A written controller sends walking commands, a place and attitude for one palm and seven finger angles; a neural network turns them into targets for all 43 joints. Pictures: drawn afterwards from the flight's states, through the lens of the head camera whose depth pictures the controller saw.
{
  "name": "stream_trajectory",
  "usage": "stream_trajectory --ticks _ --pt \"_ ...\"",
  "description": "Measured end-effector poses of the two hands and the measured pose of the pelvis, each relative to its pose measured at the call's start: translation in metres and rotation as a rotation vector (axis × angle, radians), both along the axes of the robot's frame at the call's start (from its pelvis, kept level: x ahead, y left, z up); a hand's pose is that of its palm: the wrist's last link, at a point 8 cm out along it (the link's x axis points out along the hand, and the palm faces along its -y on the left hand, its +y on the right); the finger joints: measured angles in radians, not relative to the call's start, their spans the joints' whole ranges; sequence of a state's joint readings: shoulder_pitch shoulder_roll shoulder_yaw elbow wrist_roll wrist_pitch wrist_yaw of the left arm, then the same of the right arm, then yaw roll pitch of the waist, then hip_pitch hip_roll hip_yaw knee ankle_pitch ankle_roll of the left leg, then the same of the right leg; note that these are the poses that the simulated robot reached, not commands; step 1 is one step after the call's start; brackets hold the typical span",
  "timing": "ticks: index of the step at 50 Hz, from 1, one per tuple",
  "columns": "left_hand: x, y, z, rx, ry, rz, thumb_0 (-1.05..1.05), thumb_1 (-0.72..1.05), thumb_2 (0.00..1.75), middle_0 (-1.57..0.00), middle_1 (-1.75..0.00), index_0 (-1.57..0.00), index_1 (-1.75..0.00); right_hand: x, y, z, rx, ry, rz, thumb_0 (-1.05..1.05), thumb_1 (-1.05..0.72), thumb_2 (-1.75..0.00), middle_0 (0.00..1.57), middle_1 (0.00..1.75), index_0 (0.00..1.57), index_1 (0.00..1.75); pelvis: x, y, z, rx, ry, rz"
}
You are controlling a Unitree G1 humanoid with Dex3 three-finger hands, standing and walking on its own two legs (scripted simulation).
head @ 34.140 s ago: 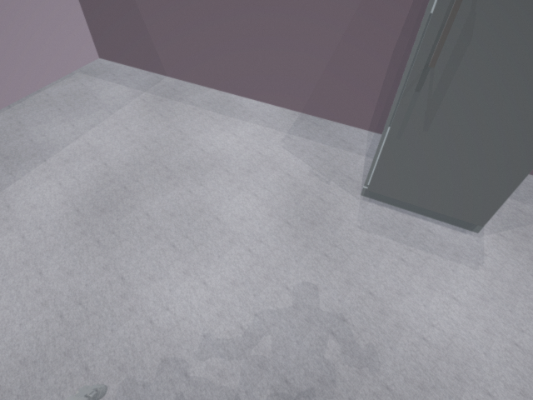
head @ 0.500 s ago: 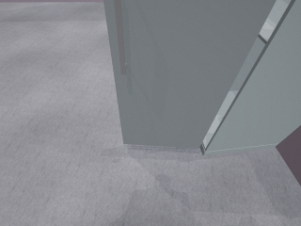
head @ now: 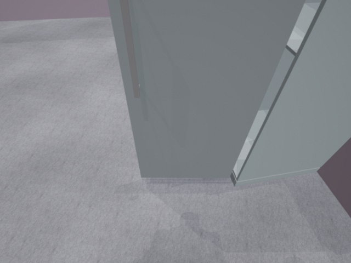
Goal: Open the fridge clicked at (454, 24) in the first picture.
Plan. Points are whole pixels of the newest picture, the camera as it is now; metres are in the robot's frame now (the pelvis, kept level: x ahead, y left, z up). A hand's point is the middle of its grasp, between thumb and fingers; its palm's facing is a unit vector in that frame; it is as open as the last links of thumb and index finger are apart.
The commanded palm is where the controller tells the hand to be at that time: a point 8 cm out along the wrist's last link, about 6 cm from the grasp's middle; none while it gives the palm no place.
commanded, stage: let the arm hang, fingers relaxed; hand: left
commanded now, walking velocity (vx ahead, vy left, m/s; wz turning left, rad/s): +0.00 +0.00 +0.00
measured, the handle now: (131, 44) +0.67 +0.17 +0.17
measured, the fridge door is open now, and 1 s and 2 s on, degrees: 79 79 79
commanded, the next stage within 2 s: look to check the result in 0.08 s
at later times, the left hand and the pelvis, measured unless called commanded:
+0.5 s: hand out of the picture +0.00 +0.16 -0.18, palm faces +0.02 -0.98 -0.18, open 7.4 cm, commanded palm none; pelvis +0.01 -0.01 +0.00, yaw +0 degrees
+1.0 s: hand out of the picture +0.02 +0.15 -0.18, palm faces +0.02 -0.98 -0.18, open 7.4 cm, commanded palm none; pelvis +0.02 -0.02 +0.00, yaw +0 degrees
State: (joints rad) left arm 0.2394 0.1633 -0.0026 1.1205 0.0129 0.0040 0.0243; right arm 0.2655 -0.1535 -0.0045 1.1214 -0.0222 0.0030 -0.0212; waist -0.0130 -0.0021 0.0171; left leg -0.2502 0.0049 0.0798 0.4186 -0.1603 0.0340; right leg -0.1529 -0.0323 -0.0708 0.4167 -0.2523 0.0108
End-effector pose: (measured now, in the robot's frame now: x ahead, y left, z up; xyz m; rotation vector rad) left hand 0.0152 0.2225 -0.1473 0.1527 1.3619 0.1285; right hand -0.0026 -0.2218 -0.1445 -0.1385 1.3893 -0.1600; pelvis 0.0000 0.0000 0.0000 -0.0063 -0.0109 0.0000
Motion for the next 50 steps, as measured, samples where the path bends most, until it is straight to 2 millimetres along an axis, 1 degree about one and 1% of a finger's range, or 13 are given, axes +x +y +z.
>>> stream_trajectory --ticks 4,15,21,26,37,50 --pt "-0.003 -0.001 0.0 -0.001 0.014 0.008 0.01 0.92 0.89 -0.2 -0.3 -0.2 -0.3 -0.001 0.001 0.0 0.003 0.011 -0.003 0.0 -0.91 -0.9 0.2 0.3 0.2 0.3 0.003 -0.001 0.0 0.0 0.0 0.001" --pt "-0.02 -0.005 0.002 0.005 0.074 0.03 0.0 0.91 0.89 -0.2 -0.3 -0.2 -0.3 0.004 -0.001 -0.003 0.013 0.027 -0.001 0.01 -0.92 -0.9 0.2 0.3 0.2 0.3 0.008 -0.004 0.001 0.001 -0.001 0.001" --pt "-0.023 -0.01 0.002 0.002 0.089 0.036 0.0 0.9 0.89 -0.2 -0.3 -0.2 -0.3 0.008 -0.004 -0.003 0.01 0.029 0.001 0.01 -0.92 -0.9 0.2 0.3 0.2 0.3 0.011 -0.007 0.001 0.002 -0.001 0.001" --pt "-0.02 -0.015 0.001 -0.004 0.086 0.036 0.0 0.9 0.89 -0.2 -0.3 -0.2 -0.3 0.013 -0.008 -0.002 0.005 0.023 0.002 0.01 -0.92 -0.9 0.2 0.3 0.2 0.3 0.014 -0.01 0.001 0.003 -0.002 0.0" --pt "-0.006 -0.025 0.0 -0.014 0.059 0.029 0.0 0.9 0.89 -0.2 -0.3 -0.2 -0.3 0.018 -0.015 -0.001 0.0 0.02 0.002 0.01 -0.92 -0.9 0.2 0.3 0.2 0.3 0.018 -0.016 0.001 0.005 -0.004 0.0" --pt "0.002 -0.027 0.002 -0.003 0.052 0.029 0.0 0.9 0.89 -0.2 -0.3 -0.2 -0.3 0.02 -0.018 -0.002 0.007 0.031 -0.003 0.01 -0.92 -0.9 0.2 0.3 0.2 0.3 0.024 -0.022 0.002 0.006 -0.003 0.001"
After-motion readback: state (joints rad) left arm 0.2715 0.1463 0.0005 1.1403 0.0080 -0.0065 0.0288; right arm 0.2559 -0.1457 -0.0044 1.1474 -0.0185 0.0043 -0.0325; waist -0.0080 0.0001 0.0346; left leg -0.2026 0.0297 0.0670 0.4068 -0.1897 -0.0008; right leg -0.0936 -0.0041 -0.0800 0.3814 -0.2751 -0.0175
